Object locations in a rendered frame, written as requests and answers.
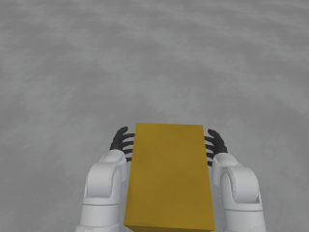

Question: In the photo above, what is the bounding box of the left robot forearm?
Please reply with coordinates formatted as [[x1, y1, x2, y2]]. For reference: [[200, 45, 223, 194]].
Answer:
[[75, 149, 127, 232]]

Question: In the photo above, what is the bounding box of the left robot hand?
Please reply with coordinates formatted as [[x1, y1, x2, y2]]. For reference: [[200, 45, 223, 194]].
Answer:
[[109, 127, 135, 162]]

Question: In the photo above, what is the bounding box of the carton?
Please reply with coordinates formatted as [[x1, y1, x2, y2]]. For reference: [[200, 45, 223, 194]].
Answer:
[[124, 123, 215, 232]]

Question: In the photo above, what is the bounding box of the right robot hand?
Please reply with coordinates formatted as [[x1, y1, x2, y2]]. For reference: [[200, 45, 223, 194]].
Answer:
[[204, 129, 228, 167]]

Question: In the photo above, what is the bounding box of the right robot forearm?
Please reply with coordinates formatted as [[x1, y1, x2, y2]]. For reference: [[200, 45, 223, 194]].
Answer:
[[211, 153, 268, 232]]

